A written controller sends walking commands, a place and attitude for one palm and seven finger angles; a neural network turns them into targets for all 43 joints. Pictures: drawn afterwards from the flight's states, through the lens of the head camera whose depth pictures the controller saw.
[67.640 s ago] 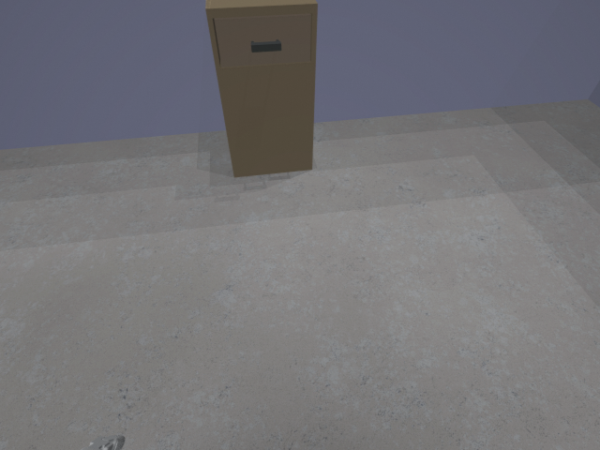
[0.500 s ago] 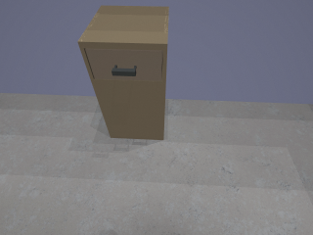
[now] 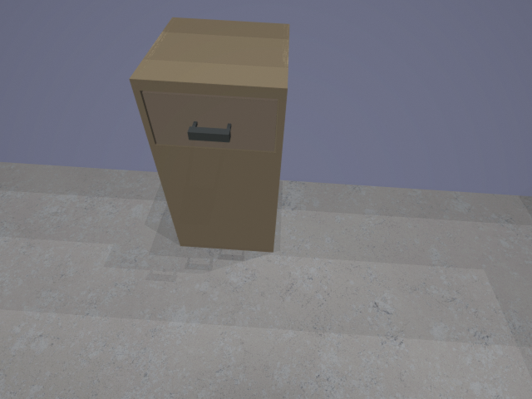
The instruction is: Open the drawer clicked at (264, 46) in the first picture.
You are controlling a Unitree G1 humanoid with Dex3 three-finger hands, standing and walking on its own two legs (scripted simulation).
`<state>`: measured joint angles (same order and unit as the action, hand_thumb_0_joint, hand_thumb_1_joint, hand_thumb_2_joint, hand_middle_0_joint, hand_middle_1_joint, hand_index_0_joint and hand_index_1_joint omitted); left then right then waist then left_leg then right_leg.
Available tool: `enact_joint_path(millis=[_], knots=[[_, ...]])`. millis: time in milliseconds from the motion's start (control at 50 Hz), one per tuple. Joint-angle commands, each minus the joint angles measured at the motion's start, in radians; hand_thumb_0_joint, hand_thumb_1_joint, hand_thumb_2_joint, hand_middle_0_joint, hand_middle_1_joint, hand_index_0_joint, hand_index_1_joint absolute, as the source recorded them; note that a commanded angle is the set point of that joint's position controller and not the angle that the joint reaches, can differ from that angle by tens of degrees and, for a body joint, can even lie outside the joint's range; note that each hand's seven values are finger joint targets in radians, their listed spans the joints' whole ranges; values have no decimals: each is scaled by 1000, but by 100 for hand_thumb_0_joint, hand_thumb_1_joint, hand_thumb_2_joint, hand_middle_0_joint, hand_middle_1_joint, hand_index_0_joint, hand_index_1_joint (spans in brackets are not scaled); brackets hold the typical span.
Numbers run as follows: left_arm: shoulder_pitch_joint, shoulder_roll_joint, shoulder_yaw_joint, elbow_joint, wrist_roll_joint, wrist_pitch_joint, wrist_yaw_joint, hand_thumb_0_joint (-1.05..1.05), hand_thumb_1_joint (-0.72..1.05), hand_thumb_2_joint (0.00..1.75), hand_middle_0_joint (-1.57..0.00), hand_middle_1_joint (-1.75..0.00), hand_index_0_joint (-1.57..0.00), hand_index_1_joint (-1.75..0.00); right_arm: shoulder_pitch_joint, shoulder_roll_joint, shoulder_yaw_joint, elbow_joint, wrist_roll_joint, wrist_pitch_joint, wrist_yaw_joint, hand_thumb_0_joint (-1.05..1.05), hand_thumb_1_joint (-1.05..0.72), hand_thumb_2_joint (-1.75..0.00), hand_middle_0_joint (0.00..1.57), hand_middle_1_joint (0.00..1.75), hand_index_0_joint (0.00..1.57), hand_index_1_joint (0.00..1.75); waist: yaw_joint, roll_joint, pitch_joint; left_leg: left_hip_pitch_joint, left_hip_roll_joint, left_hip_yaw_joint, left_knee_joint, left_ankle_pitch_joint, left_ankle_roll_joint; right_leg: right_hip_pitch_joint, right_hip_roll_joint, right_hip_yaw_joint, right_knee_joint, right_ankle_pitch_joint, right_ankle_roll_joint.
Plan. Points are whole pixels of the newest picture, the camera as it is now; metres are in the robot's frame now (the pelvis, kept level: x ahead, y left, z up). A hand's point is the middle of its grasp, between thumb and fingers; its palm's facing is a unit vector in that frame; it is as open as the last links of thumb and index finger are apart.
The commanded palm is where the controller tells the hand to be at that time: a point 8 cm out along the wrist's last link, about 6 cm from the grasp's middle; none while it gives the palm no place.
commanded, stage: take the last steps up to it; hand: left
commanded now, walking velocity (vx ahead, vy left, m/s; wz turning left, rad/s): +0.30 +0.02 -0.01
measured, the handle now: (210, 129) +0.81 +0.20 -0.09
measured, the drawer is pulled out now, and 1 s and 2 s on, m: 0.00 0.00 0.00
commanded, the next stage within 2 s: come to a stop and stand still in 0.62 s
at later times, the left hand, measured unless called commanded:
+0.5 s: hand (185, 387) +0.18 +0.15 -0.18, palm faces +0.07 -0.98 -0.19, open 7.3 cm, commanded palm none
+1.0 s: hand (197, 290) +0.36 +0.17 -0.17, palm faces +0.08 -0.96 -0.26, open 7.3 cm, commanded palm none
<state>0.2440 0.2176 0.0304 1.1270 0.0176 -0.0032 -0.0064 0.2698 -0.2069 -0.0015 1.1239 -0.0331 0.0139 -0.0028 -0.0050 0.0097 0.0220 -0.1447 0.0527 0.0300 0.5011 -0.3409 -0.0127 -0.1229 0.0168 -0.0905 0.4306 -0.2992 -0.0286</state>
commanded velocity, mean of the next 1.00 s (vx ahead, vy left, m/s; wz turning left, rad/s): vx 0.07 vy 0.03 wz -0.02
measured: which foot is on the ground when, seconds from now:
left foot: down 0.00-0.32, up 0.34-0.58, down 0.60-0.84, up 0.86-1.00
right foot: down 0.00-0.06, up 0.08-0.30, down 0.32-0.62, up 0.64-0.80, down 0.82-1.00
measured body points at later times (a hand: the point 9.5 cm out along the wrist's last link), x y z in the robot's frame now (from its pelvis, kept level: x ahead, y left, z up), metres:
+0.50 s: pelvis +0.15 -0.03 +0.00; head +0.20 -0.02 +0.44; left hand +0.17 +0.21 -0.16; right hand +0.12 -0.25 -0.16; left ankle +0.13 +0.11 -0.70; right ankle +0.15 -0.12 -0.74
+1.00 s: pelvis +0.30 -0.03 +0.00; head +0.37 -0.04 +0.44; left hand +0.35 +0.22 -0.15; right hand +0.36 -0.28 -0.16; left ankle +0.25 +0.08 -0.71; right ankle +0.29 -0.14 -0.74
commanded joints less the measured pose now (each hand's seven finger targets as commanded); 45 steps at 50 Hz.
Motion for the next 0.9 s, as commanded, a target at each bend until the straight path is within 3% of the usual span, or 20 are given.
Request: enact_joint_path(millis=[0,40,60,180,240,260,280,300,320,400,540,560,600,640,700,760,780,800,820,880], knots=[[-11,111,37,-52,-4,-18,7,0,90,90,-20,-30,-20,-30,158,-86,-31,3,3,-47,-16,0,-90,-90,20,30,20,30,-44,117,118,39,83,-82,-124,208,55,-166,-103,63,79,16,-46],[-111,56,20,-102,-5,-30,6,0,90,90,-20,-30,-20,-30,358,-129,-50,64,-3,-57,-40,0,-90,-90,20,30,20,30,-110,302,90,309,285,-368,-197,645,197,-505,-16,-17,478,-209,0],[-142,57,25,-118,-6,-33,9,0,90,90,-20,-30,-20,-30,400,-109,-44,72,-4,-54,-49,0,-90,-90,20,30,20,30,-114,179,93,325,324,-369,-172,757,235,-557,-57,43,570,-246,-7],[-152,-17,26,-154,-2,-25,-20,0,90,90,-20,-30,-20,-30,303,-63,-44,49,-4,-72,-53,0,-90,-90,20,30,20,30,-49,132,120,88,205,-155,-214,475,160,-359,-78,-24,357,-92,-8],[23,4,46,-103,-5,-24,-21,0,90,90,-20,-30,-20,-30,254,-65,-45,48,4,-67,-49,0,-90,-90,20,30,20,30,48,82,58,-88,156,-84,-83,425,125,-5,-12,-81,181,51,-24],[168,46,62,-59,-2,-31,-15,0,90,90,-20,-30,-20,-30,231,-58,-48,36,15,-69,-46,0,-90,-90,20,30,20,30,111,-3,2,-199,100,-36,87,368,96,213,-41,-21,124,59,-48],[317,131,88,-22,5,-42,-2,0,90,90,-20,-30,-20,-30,213,-2,-42,3,31,-78,-34,0,-90,-90,20,30,20,30,166,-217,-59,-384,-7,61,367,100,49,365,-280,306,-31,-90,-130],[363,177,91,-14,-6,-41,8,0,90,90,-20,-30,-20,-30,162,24,-42,-38,33,-74,-31,0,-90,-90,20,30,20,30,165,-292,-62,-475,-40,28,668,-265,45,318,-462,603,-199,-124,-214],[270,167,85,-36,-8,-34,21,0,90,90,-20,-30,-20,-30,105,16,-56,-46,28,-63,-25,0,-90,-90,20,30,20,30,132,-182,29,-519,25,-29,773,-245,42,157,-469,610,-233,-278,-244],[41,48,54,-111,14,-52,37,0,90,90,-20,-30,-20,-30,131,87,-54,-44,9,-29,-1,0,-90,-90,20,30,20,30,-15,-101,114,-315,116,-30,534,-91,20,-241,-357,253,-259,-65,-170],[68,55,59,-75,-2,-52,9,0,90,90,-20,-30,-20,-30,137,44,-48,-65,11,-62,4,0,-90,-90,20,30,20,30,-37,-31,27,22,16,92,-21,124,7,-221,-187,105,-84,-2,-99],[57,28,54,-87,-2,-50,5,0,90,90,-20,-30,-20,-30,189,-23,-59,-50,7,-70,-5,0,-90,-90,20,30,20,30,-68,86,14,121,94,-19,-85,146,42,-295,-124,55,60,-3,-60],[-26,-12,39,-143,0,-58,3,0,90,90,-20,-30,-20,-30,320,-149,-88,-33,-11,-66,-23,0,-90,-90,20,30,20,30,-133,271,0,236,384,-399,-212,277,240,-527,0,-38,515,-295,3],[-79,-4,40,-156,-2,-59,2,0,90,90,-20,-30,-20,-30,245,-109,-72,-59,-7,-64,-33,0,-90,-90,20,30,20,30,-94,205,42,199,371,-318,-164,550,257,-584,-91,65,643,-258,0],[-23,-33,34,-134,0,-46,-9,0,90,90,-20,-30,-20,-30,78,-110,-64,-102,-10,-64,-37,0,-90,-90,20,30,20,30,-28,172,-5,77,251,-70,-129,624,157,-335,-87,7,372,-195,13],[129,4,36,-78,4,-37,7,0,90,90,-20,-30,-20,-30,-14,-77,-57,-120,13,-44,-43,0,-90,-90,20,30,20,30,47,38,-43,-37,115,41,29,515,40,-35,-62,8,9,259,32],[149,91,46,-75,9,-42,20,0,90,90,-20,-30,-20,-30,-16,-60,-52,-139,28,-43,-40,0,-90,-90,20,30,20,30,41,-107,-56,-138,56,57,69,301,-2,61,-191,191,0,617,-10],[119,155,47,-79,7,-38,23,0,90,90,-20,-30,-20,-30,21,-50,-52,-135,39,-33,-32,0,-90,-90,20,30,20,30,11,-160,-72,-131,9,68,92,54,-28,56,-339,254,-14,839,-91],[95,168,47,-92,5,-32,25,0,90,90,-20,-30,-20,-30,5,-42,-55,-130,38,-18,-31,0,-90,-90,20,30,20,30,13,-131,-26,-124,-15,63,156,-106,-32,27,-353,223,-4,1011,-125],[69,155,66,-92,9,-12,59,0,90,90,-20,-30,-20,-30,-61,-60,-67,-144,34,16,-36,0,-90,-90,20,30,20,30,51,-311,-12,-299,-27,11,367,-246,-24,171,-363,236,37,1342,-183]])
